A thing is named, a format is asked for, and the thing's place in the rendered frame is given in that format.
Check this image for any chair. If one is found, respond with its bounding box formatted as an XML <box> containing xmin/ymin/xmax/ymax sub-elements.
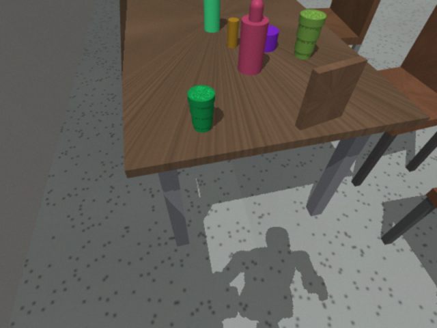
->
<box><xmin>381</xmin><ymin>187</ymin><xmax>437</xmax><ymax>245</ymax></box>
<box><xmin>351</xmin><ymin>5</ymin><xmax>437</xmax><ymax>187</ymax></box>
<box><xmin>307</xmin><ymin>0</ymin><xmax>380</xmax><ymax>53</ymax></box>

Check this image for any table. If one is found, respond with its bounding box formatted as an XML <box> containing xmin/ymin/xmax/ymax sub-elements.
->
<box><xmin>119</xmin><ymin>0</ymin><xmax>430</xmax><ymax>247</ymax></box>

